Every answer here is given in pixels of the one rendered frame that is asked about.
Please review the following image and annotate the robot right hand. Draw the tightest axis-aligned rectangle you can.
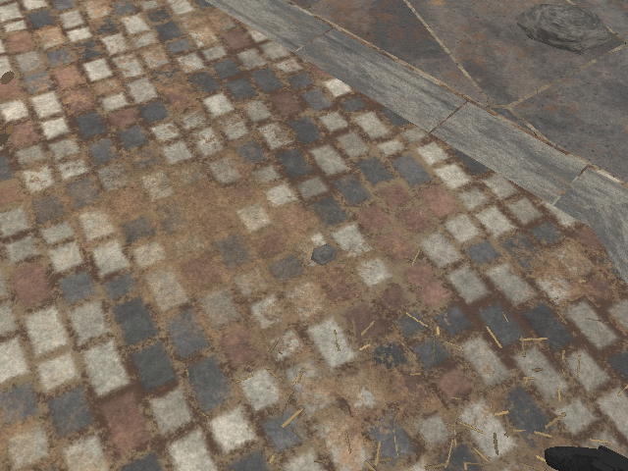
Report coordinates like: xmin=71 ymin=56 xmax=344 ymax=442
xmin=545 ymin=445 xmax=628 ymax=471

